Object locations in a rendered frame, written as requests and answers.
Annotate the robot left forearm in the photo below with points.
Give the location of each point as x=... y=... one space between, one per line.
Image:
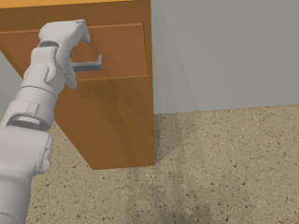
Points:
x=38 y=94

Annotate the robot left hand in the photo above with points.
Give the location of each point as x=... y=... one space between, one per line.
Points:
x=69 y=33

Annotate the handle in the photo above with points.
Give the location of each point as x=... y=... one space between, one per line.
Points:
x=89 y=66

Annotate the drawer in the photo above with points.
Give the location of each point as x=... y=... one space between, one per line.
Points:
x=121 y=45

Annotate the cabinet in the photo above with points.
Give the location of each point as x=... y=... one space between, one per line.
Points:
x=109 y=120

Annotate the left robot upper arm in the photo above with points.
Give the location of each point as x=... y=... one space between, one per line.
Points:
x=24 y=153

